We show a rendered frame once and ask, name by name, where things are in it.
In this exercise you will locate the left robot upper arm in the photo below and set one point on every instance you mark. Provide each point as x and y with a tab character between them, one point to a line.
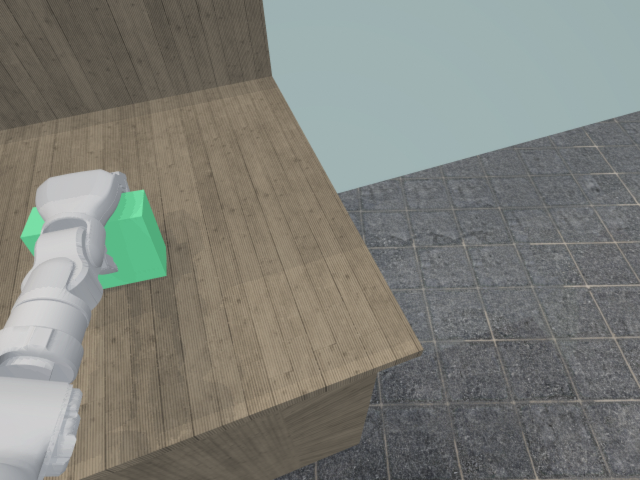
38	425

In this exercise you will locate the sponge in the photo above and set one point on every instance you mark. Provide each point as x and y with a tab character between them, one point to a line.
133	239

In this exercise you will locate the table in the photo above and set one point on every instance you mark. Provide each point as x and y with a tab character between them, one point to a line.
258	352

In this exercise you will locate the robot left forearm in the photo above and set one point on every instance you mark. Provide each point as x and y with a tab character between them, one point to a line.
43	335

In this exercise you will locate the left robot hand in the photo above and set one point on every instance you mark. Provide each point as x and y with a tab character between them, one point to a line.
96	193

